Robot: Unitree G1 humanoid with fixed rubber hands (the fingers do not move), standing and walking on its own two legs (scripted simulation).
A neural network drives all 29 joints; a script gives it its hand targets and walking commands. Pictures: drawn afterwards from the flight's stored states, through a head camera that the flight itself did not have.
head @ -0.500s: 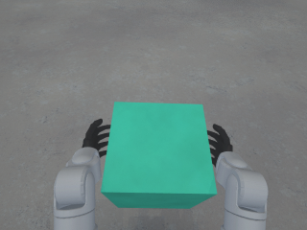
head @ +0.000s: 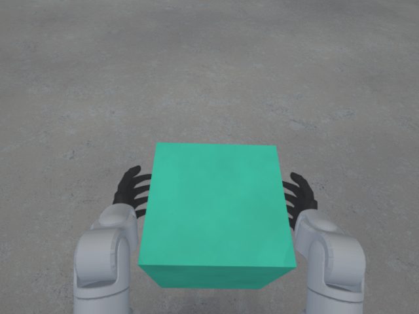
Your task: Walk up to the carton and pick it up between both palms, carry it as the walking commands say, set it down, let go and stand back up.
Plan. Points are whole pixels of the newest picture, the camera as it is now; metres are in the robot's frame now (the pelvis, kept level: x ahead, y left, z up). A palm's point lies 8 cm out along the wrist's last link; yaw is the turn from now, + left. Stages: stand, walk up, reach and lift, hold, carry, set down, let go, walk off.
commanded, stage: carry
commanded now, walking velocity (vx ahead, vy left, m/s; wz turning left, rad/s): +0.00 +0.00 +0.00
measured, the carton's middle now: (213, 223) +0.28 +0.00 +0.01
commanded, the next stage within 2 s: none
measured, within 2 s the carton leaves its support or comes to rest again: neither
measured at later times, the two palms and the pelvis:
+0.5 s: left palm (116, 237) +0.21 +0.15 +0.11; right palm (315, 244) +0.21 -0.15 +0.10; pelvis -0.04 +0.00 +0.00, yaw +0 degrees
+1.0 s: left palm (134, 242) +0.20 +0.12 +0.10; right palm (333, 255) +0.20 -0.17 +0.10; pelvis -0.05 -0.02 +0.00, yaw -1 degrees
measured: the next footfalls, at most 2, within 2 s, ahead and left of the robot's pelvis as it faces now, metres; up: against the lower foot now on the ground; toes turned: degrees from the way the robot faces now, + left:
right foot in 0.52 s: -0.01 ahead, -0.16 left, +0.00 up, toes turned +0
